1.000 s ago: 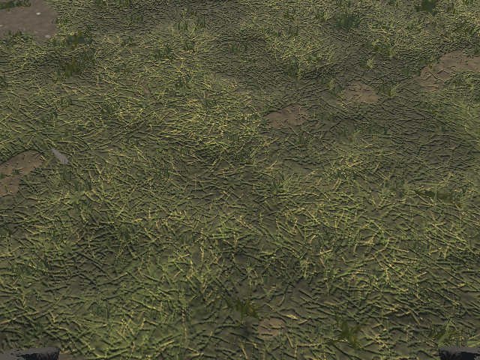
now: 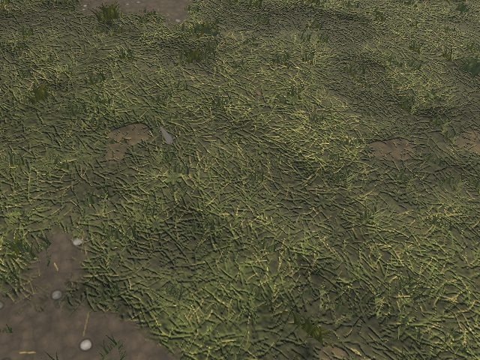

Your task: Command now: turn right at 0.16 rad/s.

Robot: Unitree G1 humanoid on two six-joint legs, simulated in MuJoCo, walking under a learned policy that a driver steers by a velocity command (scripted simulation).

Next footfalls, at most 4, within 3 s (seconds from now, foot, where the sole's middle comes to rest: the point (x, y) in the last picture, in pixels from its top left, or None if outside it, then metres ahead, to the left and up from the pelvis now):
0.26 right None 0.02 -0.14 -0.78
0.88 left None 0.28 0.01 -0.78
1.32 right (303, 279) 0.72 -0.19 -0.78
1.72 left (242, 175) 1.12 0.00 -0.78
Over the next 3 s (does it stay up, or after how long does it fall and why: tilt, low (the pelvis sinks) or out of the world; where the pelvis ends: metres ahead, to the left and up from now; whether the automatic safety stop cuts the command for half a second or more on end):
stays up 1.68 -0.57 -0.02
